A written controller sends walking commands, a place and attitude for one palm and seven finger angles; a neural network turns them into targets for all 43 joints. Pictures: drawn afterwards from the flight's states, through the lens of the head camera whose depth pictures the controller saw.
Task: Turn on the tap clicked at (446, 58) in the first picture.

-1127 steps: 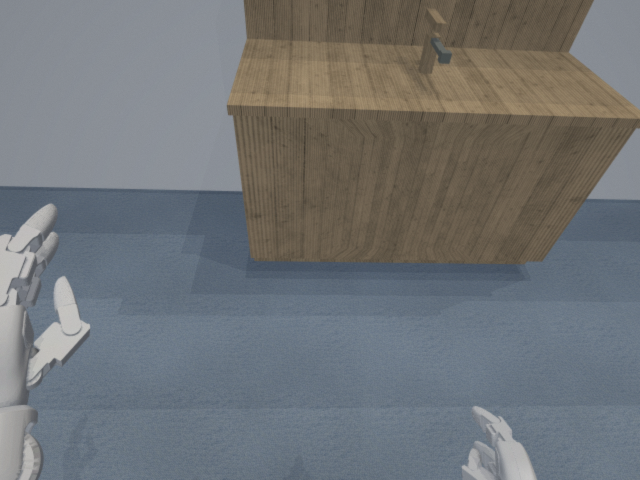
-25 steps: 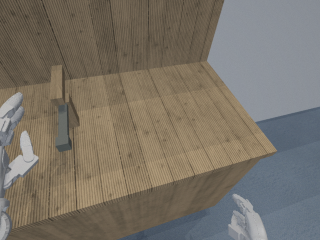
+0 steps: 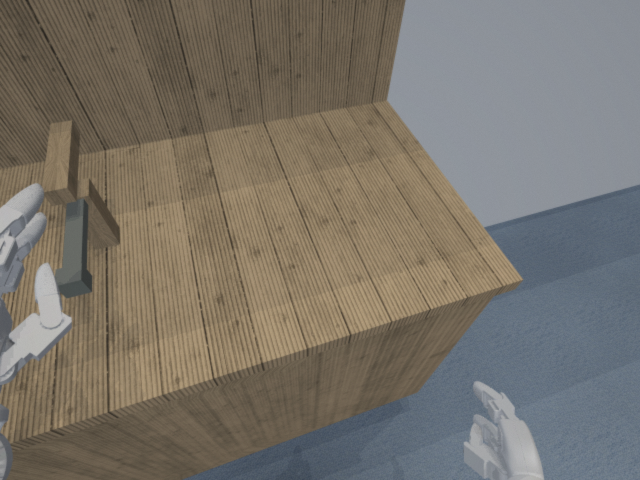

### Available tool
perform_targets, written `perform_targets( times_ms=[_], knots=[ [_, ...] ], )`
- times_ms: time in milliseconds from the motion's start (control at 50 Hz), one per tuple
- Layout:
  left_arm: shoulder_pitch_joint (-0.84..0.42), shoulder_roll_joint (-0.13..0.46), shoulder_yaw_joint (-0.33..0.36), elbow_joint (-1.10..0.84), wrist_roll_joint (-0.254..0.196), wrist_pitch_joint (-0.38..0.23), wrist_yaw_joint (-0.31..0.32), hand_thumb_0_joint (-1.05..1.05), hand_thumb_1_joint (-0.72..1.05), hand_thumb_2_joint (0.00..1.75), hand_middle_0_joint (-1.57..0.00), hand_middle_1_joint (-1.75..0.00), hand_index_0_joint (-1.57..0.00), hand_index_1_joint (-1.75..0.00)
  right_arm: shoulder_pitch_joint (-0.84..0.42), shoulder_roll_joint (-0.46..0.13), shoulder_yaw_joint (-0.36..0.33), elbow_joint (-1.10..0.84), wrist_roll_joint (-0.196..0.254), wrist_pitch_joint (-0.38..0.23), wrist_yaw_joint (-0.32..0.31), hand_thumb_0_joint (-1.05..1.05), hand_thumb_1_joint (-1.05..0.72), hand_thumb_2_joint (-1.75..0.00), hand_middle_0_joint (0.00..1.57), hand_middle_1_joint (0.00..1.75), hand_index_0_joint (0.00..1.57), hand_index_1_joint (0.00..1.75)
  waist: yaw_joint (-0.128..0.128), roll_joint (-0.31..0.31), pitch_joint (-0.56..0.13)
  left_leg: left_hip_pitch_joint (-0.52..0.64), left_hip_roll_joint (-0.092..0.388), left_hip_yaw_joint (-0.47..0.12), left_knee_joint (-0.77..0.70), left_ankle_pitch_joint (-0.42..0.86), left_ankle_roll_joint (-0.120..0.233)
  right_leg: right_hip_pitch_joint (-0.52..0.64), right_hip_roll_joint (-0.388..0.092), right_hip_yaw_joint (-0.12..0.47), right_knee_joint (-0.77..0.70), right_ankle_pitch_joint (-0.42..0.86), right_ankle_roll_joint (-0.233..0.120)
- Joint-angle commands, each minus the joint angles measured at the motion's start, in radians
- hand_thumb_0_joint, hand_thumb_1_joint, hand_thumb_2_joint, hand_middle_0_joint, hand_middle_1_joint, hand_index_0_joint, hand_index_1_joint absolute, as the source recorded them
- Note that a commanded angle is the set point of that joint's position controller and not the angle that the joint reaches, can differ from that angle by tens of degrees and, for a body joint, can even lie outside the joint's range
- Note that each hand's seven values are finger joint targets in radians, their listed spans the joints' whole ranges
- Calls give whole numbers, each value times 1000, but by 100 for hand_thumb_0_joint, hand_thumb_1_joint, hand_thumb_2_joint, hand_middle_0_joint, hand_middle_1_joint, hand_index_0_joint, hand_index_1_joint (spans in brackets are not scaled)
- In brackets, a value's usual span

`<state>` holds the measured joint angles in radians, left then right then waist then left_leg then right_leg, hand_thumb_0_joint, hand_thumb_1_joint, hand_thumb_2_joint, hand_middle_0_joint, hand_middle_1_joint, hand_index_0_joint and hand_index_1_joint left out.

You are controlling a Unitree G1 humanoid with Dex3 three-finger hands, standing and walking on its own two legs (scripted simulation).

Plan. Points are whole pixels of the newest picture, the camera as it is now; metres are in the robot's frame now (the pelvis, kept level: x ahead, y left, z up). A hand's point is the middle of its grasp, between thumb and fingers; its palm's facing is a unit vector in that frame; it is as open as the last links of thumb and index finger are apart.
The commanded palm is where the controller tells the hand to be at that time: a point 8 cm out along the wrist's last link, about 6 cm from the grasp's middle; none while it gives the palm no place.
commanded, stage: shuffle to correct the standing spot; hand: left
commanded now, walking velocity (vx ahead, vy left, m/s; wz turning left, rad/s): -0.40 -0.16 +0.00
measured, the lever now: (74, 280) +0.31 +0.32 +0.07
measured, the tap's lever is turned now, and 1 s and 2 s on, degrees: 0 0 0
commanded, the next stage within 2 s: come to a stop and stand still in 0.70 s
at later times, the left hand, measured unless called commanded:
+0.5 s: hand (44, 385) +0.16 +0.23 +0.17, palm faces +0.31 -0.84 -0.45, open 7.4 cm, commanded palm +0.11 +0.27 +0.18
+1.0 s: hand (36, 401) +0.15 +0.23 +0.16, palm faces +0.44 -0.81 -0.38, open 7.4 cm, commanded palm +0.09 +0.26 +0.18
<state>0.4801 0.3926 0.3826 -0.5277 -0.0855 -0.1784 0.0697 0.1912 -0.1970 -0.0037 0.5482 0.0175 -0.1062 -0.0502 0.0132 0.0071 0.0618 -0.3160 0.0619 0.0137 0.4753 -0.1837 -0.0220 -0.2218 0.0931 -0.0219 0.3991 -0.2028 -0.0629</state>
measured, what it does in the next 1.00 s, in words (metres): lifts its left foot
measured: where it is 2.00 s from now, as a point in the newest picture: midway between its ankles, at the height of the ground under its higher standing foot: outside the picture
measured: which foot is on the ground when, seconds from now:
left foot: down 0.00-0.74, up 0.76-1.00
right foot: down 0.00-1.00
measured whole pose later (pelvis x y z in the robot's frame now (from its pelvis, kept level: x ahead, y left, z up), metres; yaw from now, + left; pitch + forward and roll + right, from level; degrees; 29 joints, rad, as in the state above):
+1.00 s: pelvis -0.06 -0.03 -0.01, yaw +2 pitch +2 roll +1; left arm 0.47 0.39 0.39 -0.53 -0.06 -0.16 0.15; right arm 0.26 -0.21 -0.01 0.61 0.00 -0.14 -0.05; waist 0.00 -0.07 0.02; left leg -0.18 0.00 0.06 0.54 -0.34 0.03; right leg -0.35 0.05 -0.10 0.47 -0.16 -0.10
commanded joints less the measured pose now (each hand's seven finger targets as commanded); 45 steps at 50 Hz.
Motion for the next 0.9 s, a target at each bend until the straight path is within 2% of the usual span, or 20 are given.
perform_targets(
  times_ms=[0,160,200,240,260,280,340,380,440,500,540,640,680,700,720,740,760,800,840,880],
  knots=[
    [-27,183,132,-241,-14,-82,14,0,90,90,-20,-30,-20,-30,-53,-123,-57,-169,-4,-51,-11,0,-90,-90,20,30,20,30,0,36,-199,134,63,-32,20,200,37,-18,-148,80,-64,299,67],
    [35,184,157,-218,-9,-140,19,0,90,90,-20,-30,-20,-30,-42,-116,-65,-147,-15,-40,-9,0,-90,-90,20,30,20,30,-14,15,-238,128,26,7,65,161,37,-46,-173,76,-65,354,100],
    [25,216,195,-227,-8,-162,18,0,90,90,-20,-30,-20,-30,-48,-118,-74,-146,-11,-58,-14,0,-90,-90,20,30,20,30,-9,-3,-240,112,22,7,76,107,39,-52,-190,95,-63,347,106],
    [56,223,212,-204,-5,-164,28,0,90,90,-20,-30,-20,-30,-59,-108,-68,-130,-9,-59,-16,0,-90,-90,20,30,20,30,-12,-13,-235,117,13,7,78,69,38,-76,-201,108,-82,311,100],
    [59,188,170,-197,-8,-165,22,0,90,90,-20,-30,-20,-30,-44,-111,-65,-129,-15,-51,-13,0,-90,-90,20,30,20,30,-17,-32,-235,102,12,5,55,57,41,-66,-193,90,-88,258,109],
    [26,218,197,-222,-4,-178,21,0,90,90,-20,-30,-20,-30,-55,-118,-72,-135,-9,-65,-18,0,-90,-90,20,30,20,30,-8,-31,-222,106,17,2,57,10,43,-95,-197,102,-90,210,109],
    [66,202,181,-193,-6,-166,30,0,90,90,-20,-30,-20,-30,-54,-116,-62,-120,-7,-71,-21,0,-90,-90,20,30,20,30,-18,7,-191,136,17,-12,53,-109,42,-184,-201,132,-137,-8,86],
    [35,197,161,-222,-13,-149,28,0,90,90,-20,-30,-20,-30,-48,-124,-61,-135,-9,-67,-25,0,-90,-90,20,30,20,30,-15,-1,-171,125,37,-35,40,-185,48,-223,-181,127,-139,-175,88],
    [16,197,150,-230,-11,-117,36,0,90,90,-20,-30,-20,-30,-58,-126,-47,-131,-11,-71,-30,0,-90,-90,20,30,20,30,-20,40,-134,111,71,-79,-16,-240,57,-252,-149,121,-129,-261,72],
    [-47,182,133,-236,-4,-92,36,0,90,90,-20,-30,-20,-30,-59,-139,-47,-145,-11,-73,-29,0,-90,-90,20,30,20,30,-11,161,-121,-119,196,-217,-204,-405,105,-50,-80,66,105,-204,90],
    [-98,188,126,-268,12,-80,36,0,90,90,-20,-30,-20,-30,-81,-130,-46,-150,-4,-70,-21,0,-90,-90,20,30,20,30,-3,213,-125,-180,236,-243,-253,-445,120,25,-69,43,232,-181,71],
    [-61,175,124,-270,22,-53,17,0,90,90,-20,-30,-20,-30,-35,-138,-75,-167,1,-60,26,0,-90,-90,20,30,20,30,-4,233,-134,-173,174,-107,-138,-472,81,91,-59,-13,153,-186,42],
    [-52,178,129,-259,25,-40,14,0,90,90,-20,-30,-20,-30,-36,-141,-83,-177,2,-46,33,0,-90,-90,20,30,20,30,6,149,-96,-272,132,-65,-26,-514,65,110,-85,20,130,-241,17],
    [-49,173,122,-244,23,-34,13,0,90,90,-20,-30,-20,-30,-28,-136,-80,-169,3,-37,38,0,-90,-90,20,30,20,30,7,29,-72,-272,53,9,143,-504,41,27,-126,96,33,-325,-20],
    [-65,209,144,-266,21,-31,16,0,90,90,-20,-30,-20,-30,-18,-126,-88,-163,8,-36,33,0,-90,-90,20,30,20,30,11,-177,-67,-167,-74,75,498,-407,5,-167,-253,312,-165,-475,-92],
    [-65,210,144,-265,8,-17,27,0,90,90,-20,-30,-20,-30,-16,-129,-84,-145,13,-41,31,0,-90,-90,20,30,20,30,5,-260,-78,-83,-113,43,742,-344,-5,-302,-387,477,-286,-555,-177],
    [-94,198,113,-263,2,-9,33,0,90,90,-20,-30,-20,-30,-20,-114,-70,-126,-4,-37,27,0,-90,-90,20,30,20,30,-13,-263,-74,-106,-92,26,838,-325,-4,-301,-418,439,-295,-543,-181],
    [-58,194,136,-196,-6,1,44,0,90,90,-20,-30,-20,-30,-26,-95,-49,-108,-17,-42,14,0,-90,-90,20,30,20,30,-25,-172,-83,-157,-69,15,833,-273,-9,-248,-378,345,-235,-513,-157],
    [-85,211,146,-209,1,-14,62,0,90,90,-20,-30,-20,-30,-75,-86,-28,-105,-9,-54,10,0,-90,-90,20,30,20,30,-16,-61,-68,-143,-39,-10,579,-286,12,-162,-371,325,-194,-365,-146],
    [-69,195,140,-187,15,-36,87,0,90,90,-20,-30,-20,-30,-39,-84,-31,-87,-16,-69,-3,0,-90,-90,20,30,20,30,-3,-50,-111,-45,-66,31,312,-284,36,-82,-331,285,-178,-293,-104]
  ],
)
